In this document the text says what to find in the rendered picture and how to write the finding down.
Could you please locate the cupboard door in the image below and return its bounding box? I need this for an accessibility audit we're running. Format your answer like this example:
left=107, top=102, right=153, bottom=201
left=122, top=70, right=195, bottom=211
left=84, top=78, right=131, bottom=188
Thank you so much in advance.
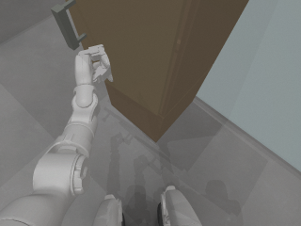
left=65, top=0, right=187, bottom=116

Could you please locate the handle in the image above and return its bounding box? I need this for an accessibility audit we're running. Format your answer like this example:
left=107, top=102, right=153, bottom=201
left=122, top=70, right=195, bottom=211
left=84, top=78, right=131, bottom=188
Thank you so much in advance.
left=50, top=0, right=87, bottom=51

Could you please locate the robot left forearm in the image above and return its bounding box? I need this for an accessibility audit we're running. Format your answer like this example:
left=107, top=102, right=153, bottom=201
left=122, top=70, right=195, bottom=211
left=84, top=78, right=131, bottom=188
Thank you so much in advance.
left=32, top=84, right=101, bottom=189

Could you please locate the robot left upper arm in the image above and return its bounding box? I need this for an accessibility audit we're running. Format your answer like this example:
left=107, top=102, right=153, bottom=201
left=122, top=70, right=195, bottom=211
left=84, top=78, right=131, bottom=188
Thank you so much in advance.
left=0, top=153, right=91, bottom=226

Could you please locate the left robot hand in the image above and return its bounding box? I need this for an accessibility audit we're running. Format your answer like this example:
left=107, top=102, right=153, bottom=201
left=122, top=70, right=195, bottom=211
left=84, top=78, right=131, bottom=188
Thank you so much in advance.
left=74, top=44, right=114, bottom=88

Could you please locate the robot right thigh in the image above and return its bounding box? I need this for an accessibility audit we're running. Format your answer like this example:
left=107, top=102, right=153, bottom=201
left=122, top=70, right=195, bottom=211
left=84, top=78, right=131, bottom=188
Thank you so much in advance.
left=160, top=189, right=202, bottom=226

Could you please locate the robot right shin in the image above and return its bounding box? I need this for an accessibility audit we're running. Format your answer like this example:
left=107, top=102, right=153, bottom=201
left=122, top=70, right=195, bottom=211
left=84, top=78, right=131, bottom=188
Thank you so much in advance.
left=162, top=186, right=176, bottom=226

